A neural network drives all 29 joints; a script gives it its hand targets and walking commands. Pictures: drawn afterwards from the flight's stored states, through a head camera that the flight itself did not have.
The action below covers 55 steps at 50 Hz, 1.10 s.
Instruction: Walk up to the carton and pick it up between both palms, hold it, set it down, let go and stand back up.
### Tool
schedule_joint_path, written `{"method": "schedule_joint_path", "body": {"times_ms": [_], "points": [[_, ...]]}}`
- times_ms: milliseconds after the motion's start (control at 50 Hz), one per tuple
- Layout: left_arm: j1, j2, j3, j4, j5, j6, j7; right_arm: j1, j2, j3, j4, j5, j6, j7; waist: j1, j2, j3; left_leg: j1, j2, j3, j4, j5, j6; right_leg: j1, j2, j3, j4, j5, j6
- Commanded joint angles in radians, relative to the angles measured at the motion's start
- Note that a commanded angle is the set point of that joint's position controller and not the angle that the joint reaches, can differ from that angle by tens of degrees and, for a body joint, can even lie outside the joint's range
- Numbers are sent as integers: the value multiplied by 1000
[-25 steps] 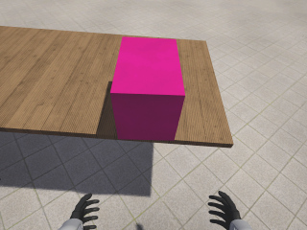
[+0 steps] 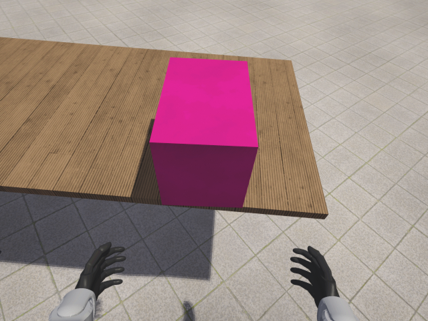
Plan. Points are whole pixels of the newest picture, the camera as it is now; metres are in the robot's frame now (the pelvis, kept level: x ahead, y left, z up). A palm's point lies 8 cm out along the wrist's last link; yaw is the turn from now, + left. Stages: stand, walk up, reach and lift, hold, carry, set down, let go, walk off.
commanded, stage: reach and lift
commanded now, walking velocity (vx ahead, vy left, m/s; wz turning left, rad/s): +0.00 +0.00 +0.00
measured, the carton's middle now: (205, 131) +0.51 +0.05 +0.04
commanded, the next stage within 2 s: none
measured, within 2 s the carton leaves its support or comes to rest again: neither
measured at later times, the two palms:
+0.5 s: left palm (78, 250) +0.22 +0.25 +0.02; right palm (319, 247) +0.25 -0.17 +0.02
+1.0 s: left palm (80, 206) +0.29 +0.26 +0.05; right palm (311, 205) +0.31 -0.16 +0.05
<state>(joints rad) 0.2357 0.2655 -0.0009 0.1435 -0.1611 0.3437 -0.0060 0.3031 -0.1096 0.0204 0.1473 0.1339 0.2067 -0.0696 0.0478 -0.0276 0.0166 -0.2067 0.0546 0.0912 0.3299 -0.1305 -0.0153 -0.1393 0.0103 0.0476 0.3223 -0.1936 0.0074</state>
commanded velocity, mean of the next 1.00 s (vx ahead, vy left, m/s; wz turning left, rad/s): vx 0.00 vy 0.00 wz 0.00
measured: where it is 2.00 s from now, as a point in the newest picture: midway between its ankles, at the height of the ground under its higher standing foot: outside the picture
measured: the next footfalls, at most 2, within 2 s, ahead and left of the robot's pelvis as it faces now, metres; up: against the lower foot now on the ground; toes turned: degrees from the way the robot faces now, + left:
none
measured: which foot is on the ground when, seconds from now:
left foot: down 0.00-1.00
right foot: down 0.00-1.00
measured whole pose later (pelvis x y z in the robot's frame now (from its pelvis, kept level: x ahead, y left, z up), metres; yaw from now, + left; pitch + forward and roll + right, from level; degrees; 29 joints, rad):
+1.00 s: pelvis +0.01 +0.00 +0.00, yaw +2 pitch +1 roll -1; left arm -0.13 0.37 0.04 0.25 -0.29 0.20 -0.04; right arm -0.09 -0.16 0.04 0.22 0.28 0.14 -0.20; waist 0.03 -0.04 -0.01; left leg -0.23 0.05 0.04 0.36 -0.15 -0.02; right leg -0.11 0.01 0.01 0.28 -0.20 0.01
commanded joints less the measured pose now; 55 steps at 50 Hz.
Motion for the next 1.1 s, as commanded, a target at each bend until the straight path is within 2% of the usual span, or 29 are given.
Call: {"method": "schedule_joint_path", "body": {"times_ms": [0, 180, 420, 600, 700, 820, 1080], "points": [[-84, 154, 69, -203, -15, -100, -12, -69, -76, -25, -247, 8, -83, -21, 7, 57, -171, 284, -44, 12, 12, 248, -23, -128, 20, -38, -108, 133, -6], [-90, 205, 76, -248, -56, -181, -35, -71, -85, -8, -304, 41, -121, -51, -1, 78, -187, 290, -48, -2, 23, 327, -30, -93, 21, -36, -122, 186, -6], [-195, 246, 108, -256, -89, -208, -57, -191, -105, -1, -331, 87, -131, -85, -2, 84, -198, 269, -47, -15, 24, 331, -29, -54, 19, -35, -122, 206, -5], [-308, 258, 128, -207, -108, -266, -72, -305, -113, 7, -318, 104, -179, -109, -5, 81, -215, 245, -45, -21, 19, 300, -22, -3, 15, -33, -113, 216, 0], [-408, 259, 119, -152, -124, -287, -67, -397, -116, 4, -263, 109, -191, -116, -11, 87, -213, 225, -40, -22, 13, 240, -22, -5, 13, -38, -111, 163, -1], [-563, 275, 109, -130, -141, -260, -46, -556, -136, -21, -222, 123, -167, -125, -16, 94, -260, 215, -38, -19, 18, 205, -19, -21, 14, -46, -96, 135, -1], [-808, 275, 142, -85, -101, -110, -42, -831, -189, -63, -106, 171, -81, -149, -30, 98, -397, 290, -45, -42, 45, 360, -19, 6, 28, -46, -91, 276, 1]]}}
